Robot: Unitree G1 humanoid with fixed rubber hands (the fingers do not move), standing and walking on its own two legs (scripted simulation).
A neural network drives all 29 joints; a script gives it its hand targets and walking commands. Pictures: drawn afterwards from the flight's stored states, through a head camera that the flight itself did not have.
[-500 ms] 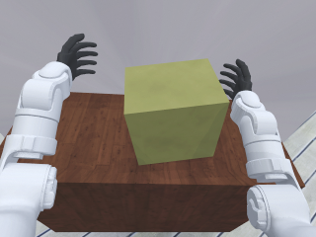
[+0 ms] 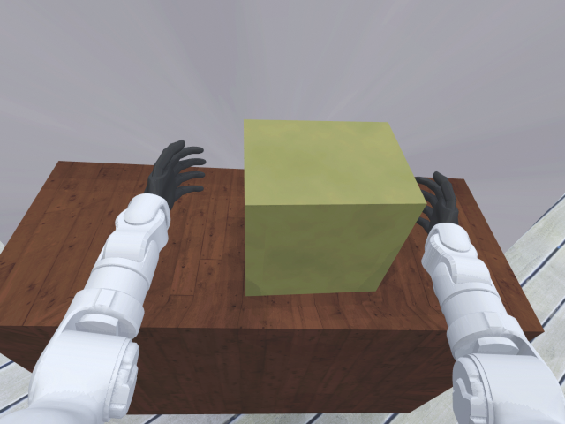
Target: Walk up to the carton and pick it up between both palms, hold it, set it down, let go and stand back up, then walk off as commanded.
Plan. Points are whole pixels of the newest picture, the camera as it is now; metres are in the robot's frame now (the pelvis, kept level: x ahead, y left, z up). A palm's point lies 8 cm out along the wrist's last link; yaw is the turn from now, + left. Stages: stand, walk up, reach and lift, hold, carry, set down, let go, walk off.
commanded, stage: reach and lift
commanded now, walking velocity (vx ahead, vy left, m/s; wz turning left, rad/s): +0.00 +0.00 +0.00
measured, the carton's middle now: (314, 211) +0.45 -0.05 +0.03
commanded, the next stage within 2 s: none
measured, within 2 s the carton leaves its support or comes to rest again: neither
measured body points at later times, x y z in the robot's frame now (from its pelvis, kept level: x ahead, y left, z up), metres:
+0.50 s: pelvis +0.02 +0.00 +0.00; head +0.05 +0.03 +0.45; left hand +0.44 +0.18 +0.07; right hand +0.41 -0.21 +0.07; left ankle -0.01 +0.11 -0.74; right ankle +0.02 -0.12 -0.74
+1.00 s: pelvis +0.01 +0.00 +0.00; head +0.04 +0.02 +0.45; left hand +0.43 +0.15 +0.08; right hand +0.40 -0.19 +0.07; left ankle -0.01 +0.11 -0.74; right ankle +0.01 -0.12 -0.74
